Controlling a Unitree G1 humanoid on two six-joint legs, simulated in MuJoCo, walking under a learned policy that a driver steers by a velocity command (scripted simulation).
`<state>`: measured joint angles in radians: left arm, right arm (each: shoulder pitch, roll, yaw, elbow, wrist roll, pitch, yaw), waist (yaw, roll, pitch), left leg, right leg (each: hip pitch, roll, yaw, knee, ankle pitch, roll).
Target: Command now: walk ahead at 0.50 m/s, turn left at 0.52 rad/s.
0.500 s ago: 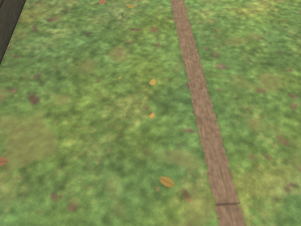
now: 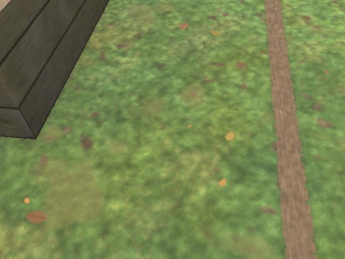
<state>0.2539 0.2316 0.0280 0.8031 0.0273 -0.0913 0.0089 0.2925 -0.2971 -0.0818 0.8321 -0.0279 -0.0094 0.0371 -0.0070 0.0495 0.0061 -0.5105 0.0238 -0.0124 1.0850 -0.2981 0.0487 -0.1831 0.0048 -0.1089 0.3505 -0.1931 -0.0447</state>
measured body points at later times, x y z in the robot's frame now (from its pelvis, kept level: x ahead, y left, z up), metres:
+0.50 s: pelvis +0.25 +0.08 -0.01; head +0.28 +0.10 +0.44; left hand +0.27 +0.36 -0.13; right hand +0.43 -0.16 -0.13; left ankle +0.26 +0.13 -0.75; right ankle +0.26 -0.09 -0.66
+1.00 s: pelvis +0.52 +0.14 -0.01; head +0.55 +0.14 +0.44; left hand +0.50 +0.44 -0.10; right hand +0.74 -0.06 -0.14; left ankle +0.38 +0.17 -0.66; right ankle +0.62 +0.08 -0.75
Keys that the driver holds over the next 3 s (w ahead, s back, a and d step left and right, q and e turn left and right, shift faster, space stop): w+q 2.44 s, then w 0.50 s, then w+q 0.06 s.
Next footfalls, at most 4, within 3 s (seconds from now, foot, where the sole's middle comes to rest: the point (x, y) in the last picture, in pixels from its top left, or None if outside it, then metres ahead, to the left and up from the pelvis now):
0.32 left None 0.30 0.14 -0.78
0.86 right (163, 222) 0.65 0.11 -0.78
1.38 left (81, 214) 0.70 0.46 -0.78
1.80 right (70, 169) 0.93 0.55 -0.78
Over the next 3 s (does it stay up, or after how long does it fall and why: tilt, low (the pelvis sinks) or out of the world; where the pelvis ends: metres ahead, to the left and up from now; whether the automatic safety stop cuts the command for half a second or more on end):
stays up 0.79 1.14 -0.01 its command is cut before an obstacle after 1.5 s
